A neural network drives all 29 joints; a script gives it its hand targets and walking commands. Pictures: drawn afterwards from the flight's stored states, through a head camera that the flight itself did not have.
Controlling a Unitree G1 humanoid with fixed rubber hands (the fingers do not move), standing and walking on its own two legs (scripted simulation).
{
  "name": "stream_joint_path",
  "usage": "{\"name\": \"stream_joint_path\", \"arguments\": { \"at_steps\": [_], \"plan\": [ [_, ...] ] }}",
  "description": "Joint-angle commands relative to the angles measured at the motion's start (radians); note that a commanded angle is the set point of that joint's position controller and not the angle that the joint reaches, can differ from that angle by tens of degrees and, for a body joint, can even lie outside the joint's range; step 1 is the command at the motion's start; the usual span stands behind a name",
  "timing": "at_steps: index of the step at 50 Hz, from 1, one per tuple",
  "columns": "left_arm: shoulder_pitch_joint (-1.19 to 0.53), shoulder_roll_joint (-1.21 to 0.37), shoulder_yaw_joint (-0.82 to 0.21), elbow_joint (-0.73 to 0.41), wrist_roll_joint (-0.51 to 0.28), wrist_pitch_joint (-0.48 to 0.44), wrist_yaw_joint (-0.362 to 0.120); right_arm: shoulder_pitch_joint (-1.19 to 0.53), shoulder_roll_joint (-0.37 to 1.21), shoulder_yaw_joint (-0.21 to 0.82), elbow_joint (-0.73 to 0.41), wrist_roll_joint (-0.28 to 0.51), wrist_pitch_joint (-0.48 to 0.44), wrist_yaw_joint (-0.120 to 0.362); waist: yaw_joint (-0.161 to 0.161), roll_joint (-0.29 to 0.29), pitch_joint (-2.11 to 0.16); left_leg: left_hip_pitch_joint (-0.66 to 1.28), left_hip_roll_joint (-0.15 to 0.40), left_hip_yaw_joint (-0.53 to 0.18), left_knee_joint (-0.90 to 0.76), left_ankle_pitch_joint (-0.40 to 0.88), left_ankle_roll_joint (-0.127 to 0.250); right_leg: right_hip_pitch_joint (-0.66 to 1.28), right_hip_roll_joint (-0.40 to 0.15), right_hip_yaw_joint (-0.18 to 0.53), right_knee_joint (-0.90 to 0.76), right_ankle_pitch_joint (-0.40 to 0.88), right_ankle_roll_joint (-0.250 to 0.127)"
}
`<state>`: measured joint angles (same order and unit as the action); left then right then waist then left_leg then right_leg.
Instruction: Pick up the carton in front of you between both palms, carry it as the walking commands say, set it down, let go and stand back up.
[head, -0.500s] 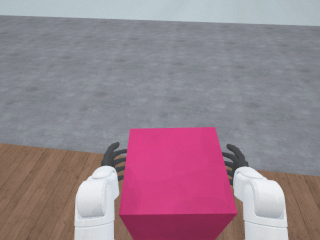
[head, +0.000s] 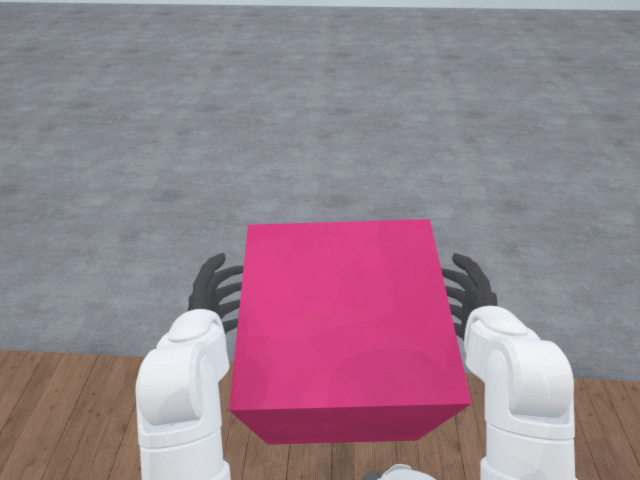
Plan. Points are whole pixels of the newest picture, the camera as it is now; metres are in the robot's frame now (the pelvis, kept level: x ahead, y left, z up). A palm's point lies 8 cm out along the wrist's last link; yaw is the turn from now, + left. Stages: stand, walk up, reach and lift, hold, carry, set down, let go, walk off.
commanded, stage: carry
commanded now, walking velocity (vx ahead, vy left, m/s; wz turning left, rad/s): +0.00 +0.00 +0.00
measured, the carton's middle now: (340, 343) +0.29 -0.01 +0.02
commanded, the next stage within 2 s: none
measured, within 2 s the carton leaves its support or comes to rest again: neither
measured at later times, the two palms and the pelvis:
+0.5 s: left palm (214, 163) +0.53 +0.17 +0.12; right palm (412, 158) +0.54 -0.13 +0.12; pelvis +0.17 +0.00 -0.01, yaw +2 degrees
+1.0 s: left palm (208, 143) +0.59 +0.18 +0.12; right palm (396, 136) +0.59 -0.12 +0.12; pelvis +0.22 +0.02 +0.01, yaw +2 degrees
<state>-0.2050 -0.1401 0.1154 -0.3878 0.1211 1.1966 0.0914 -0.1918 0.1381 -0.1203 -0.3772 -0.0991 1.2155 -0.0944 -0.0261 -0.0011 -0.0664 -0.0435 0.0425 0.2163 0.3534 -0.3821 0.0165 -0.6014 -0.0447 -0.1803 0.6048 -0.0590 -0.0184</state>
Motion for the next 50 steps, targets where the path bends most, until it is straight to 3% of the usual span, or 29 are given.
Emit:
{"name": "stream_joint_path", "arguments": {
  "at_steps": [1, 2, 3, 4, 5, 6, 7, 9, 11, 14, 15, 16, 17, 22, 28, 35, 37, 40, 42, 44, 46, 47, 48, 49, 50],
  "plan": [
    [-0.442, -0.839, -0.731, 0.015, -0.393, 0.014, -0.228, -0.525, 0.799, 0.735, -0.054, 0.425, -0.006, 0.267, 0.024, 0.157, -0.241, 0.033, 0.120, 0.027, 0.209, 0.881, 0.026, 0.318, 0.091, -0.102, -0.150, 0.195, -0.017],
    [-0.465, -0.817, -0.727, 0.024, -0.393, 0.017, -0.231, -0.552, 0.772, 0.731, -0.042, 0.417, -0.005, 0.263, 0.041, 0.126, -0.262, -0.033, 0.097, 0.030, 0.305, 0.797, -0.008, 0.465, 0.074, -0.092, -0.219, 0.285, -0.013],
    [-0.498, -0.790, -0.716, 0.037, -0.393, 0.020, -0.233, -0.586, 0.744, 0.725, -0.023, 0.406, -0.004, 0.259, 0.058, 0.051, -0.312, -0.145, 0.073, 0.001, 0.448, 0.499, -0.035, 0.635, -0.061, 0.042, -0.182, 0.486, -0.017],
    [-0.524, -0.763, -0.699, 0.078, -0.392, 0.021, -0.234, -0.623, 0.757, 0.727, -0.002, 0.416, 0.005, 0.253, 0.061, -0.153, -0.425, -0.361, -0.003, -0.061, 0.654, -0.073, -0.051, 0.903, -0.309, 0.306, -0.048, 0.881, -0.151],
    [-0.504, -0.752, -0.684, 0.130, -0.397, 0.019, -0.233, -0.615, 0.755, 0.722, 0.033, 0.420, 0.009, 0.249, 0.072, -0.210, -0.476, -0.437, -0.052, -0.145, 0.773, -0.245, -0.047, 0.912, -0.362, 0.462, -0.143, 0.702, -0.247],
    [-0.543, -0.774, -0.696, 0.131, -0.415, 0.012, -0.234, -0.657, 0.771, 0.718, 0.046, 0.424, 0.002, 0.246, 0.068, -0.189, -0.438, -0.455, -0.032, -0.198, 0.798, -0.246, -0.031, 0.824, -0.351, 0.447, -0.205, 0.495, -0.254],
    [-0.602, -0.805, -0.705, 0.132, -0.436, 0.004, -0.237, -0.723, 0.795, 0.714, 0.049, 0.429, -0.006, 0.243, 0.063, -0.152, -0.429, -0.456, -0.009, -0.224, 0.753, -0.227, -0.008, 0.764, -0.317, 0.404, -0.229, 0.357, -0.231],
    [-0.736, -0.858, -0.715, 0.134, -0.474, -0.011, -0.243, -0.833, 0.835, 0.709, 0.070, 0.443, -0.022, 0.231, 0.049, -0.108, -0.389, -0.370, 0.022, -0.216, 0.504, -0.214, 0.002, 0.615, -0.257, 0.259, -0.232, 0.319, -0.177],
    [-0.817, -0.876, -0.716, 0.150, -0.498, -0.021, -0.243, -0.875, 0.852, 0.701, 0.110, 0.443, -0.037, 0.217, 0.050, -0.106, -0.413, -0.277, -0.026, -0.161, 0.360, -0.142, -0.004, 0.579, -0.227, 0.193, -0.216, 0.322, -0.166],
    [-0.889, -0.865, -0.707, 0.206, -0.514, -0.030, -0.239, -0.912, 0.850, 0.676, 0.174, 0.435, -0.052, 0.201, 0.036, -0.100, -0.451, -0.143, -0.027, -0.127, 0.135, 0.153, 0.013, 0.543, -0.193, 0.119, -0.139, 0.285, -0.137],
    [-0.916, -0.860, -0.700, 0.225, -0.516, -0.031, -0.238, -0.943, 0.843, 0.665, 0.187, 0.438, -0.052, 0.199, 0.033, -0.087, -0.449, -0.096, 0.005, -0.150, 0.107, 0.241, 0.022, 0.502, -0.170, 0.106, -0.107, 0.216, -0.113],
    [-0.969, -0.854, -0.693, 0.234, -0.524, -0.029, -0.238, -0.990, 0.833, 0.647, 0.205, 0.433, -0.057, 0.196, 0.032, -0.017, -0.425, -0.118, 0.083, -0.226, 0.138, 0.414, 0.038, 0.486, -0.124, 0.060, -0.066, 0.178, -0.080],
    [-1.018, -0.863, -0.689, 0.248, -0.534, -0.025, -0.236, -1.028, 0.822, 0.632, 0.216, 0.429, -0.056, 0.192, 0.045, 0.030, -0.404, -0.108, 0.111, -0.239, 0.200, 0.559, 0.053, 0.460, -0.101, 0.074, -0.046, 0.183, -0.062],
    [-1.055, -0.877, -0.589, 0.417, -0.510, -0.002, -0.219, -1.092, 0.819, 0.561, 0.346, 0.430, -0.030, 0.187, 0.039, 0.047, -0.439, -0.077, 0.095, -0.225, 0.280, 0.736, 0.037, 0.478, -0.099, 0.084, 0.036, 0.379, -0.062],
    [-1.093, -0.980, -0.504, 0.515, -0.483, 0.005, -0.225, -1.189, 0.934, 0.515, 0.405, 0.450, -0.022, 0.206, 0.032, 0.023, -0.432, -0.078, 0.090, -0.218, 0.278, 0.809, 0.022, 0.491, -0.083, 0.076, 0.042, 0.429, -0.053],
    [-1.169, -1.000, -0.541, 0.390, -0.499, 0.003, -0.201, -1.273, 0.983, 0.558, 0.298, 0.496, -0.023, 0.194, 0.027, -0.007, -0.444, -0.067, 0.050, -0.192, 0.210, 0.716, 0.006, 0.568, -0.086, 0.082, 0.009, 0.547, -0.068],
    [-1.140, -0.988, -0.547, 0.382, -0.494, 0.007, -0.194, -1.240, 0.972, 0.559, 0.296, 0.489, -0.018, 0.190, 0.024, 0.000, -0.455, -0.031, 0.047, -0.191, 0.200, 0.782, 0.009, 0.559, -0.075, 0.074, 0.012, 0.532, -0.066],
    [-1.122, -0.979, -0.558, 0.368, -0.484, 0.010, -0.191, -1.211, 0.963, 0.565, 0.293, 0.483, -0.014, 0.193, 0.020, 0.049, -0.459, 0.057, 0.059, -0.200, 0.226, 0.979, 0.020, 0.489, -0.030, 0.040, -0.030, 0.378, -0.046],
    [-1.128, -0.978, -0.568, 0.353, -0.482, 0.009, -0.192, -1.209, 0.962, 0.575, 0.282, 0.484, -0.015, 0.196, 0.021, 0.064, -0.457, 0.064, 0.059, -0.200, 0.251, 1.046, 0.022, 0.498, -0.008, 0.028, -0.079, 0.346, -0.036],
    [-1.133, -0.977, -0.578, 0.343, -0.484, 0.009, -0.194, -1.208, 0.958, 0.585, 0.269, 0.485, -0.017, 0.196, 0.032, 0.020, -0.463, -0.047, 0.037, -0.177, 0.263, 0.911, 0.011, 0.627, -0.027, 0.048, -0.086, 0.528, -0.051],
    [-1.128, -0.975, -0.588, 0.340, -0.489, 0.009, -0.197, -1.201, 0.954, 0.589, 0.258, 0.479, -0.018, 0.192, 0.042, -0.087, -0.463, -0.251, -0.015, -0.140, 0.164, 0.477, -0.015, 0.839, -0.105, 0.116, -0.018, 0.912, -0.108],
    [-1.130, -0.973, -0.595, 0.338, -0.495, 0.009, -0.199, -1.195, 0.953, 0.588, 0.255, 0.472, -0.019, 0.190, 0.038, -0.127, -0.452, -0.294, -0.044, -0.129, 0.059, 0.287, -0.024, 0.891, -0.135, 0.132, 0.011, 1.022, -0.129],
    [-1.129, -0.969, -0.601, 0.339, -0.502, 0.008, -0.201, -1.194, 0.948, 0.585, 0.254, 0.466, -0.019, 0.190, 0.035, -0.133, -0.446, -0.246, -0.058, -0.124, -0.037, 0.306, -0.026, 0.870, -0.133, 0.124, 0.029, 1.017, -0.128],
    [-1.121, -0.964, -0.605, 0.340, -0.504, 0.007, -0.201, -1.197, 0.943, 0.584, 0.258, 0.462, -0.016, 0.191, 0.033, -0.102, -0.447, -0.121, -0.051, -0.127, -0.070, 0.492, -0.021, 0.773, -0.104, 0.101, 0.047, 0.886, -0.110],
    [-1.110, -0.962, -0.608, 0.341, -0.503, 0.007, -0.199, -1.190, 0.937, 0.581, 0.268, 0.457, -0.013, 0.194, 0.022, -0.013, -0.459, 0.078, -0.015, -0.142, -0.030, 0.820, -0.007, 0.582, -0.060, 0.058, 0.090, 0.606, -0.087]
  ]
}}
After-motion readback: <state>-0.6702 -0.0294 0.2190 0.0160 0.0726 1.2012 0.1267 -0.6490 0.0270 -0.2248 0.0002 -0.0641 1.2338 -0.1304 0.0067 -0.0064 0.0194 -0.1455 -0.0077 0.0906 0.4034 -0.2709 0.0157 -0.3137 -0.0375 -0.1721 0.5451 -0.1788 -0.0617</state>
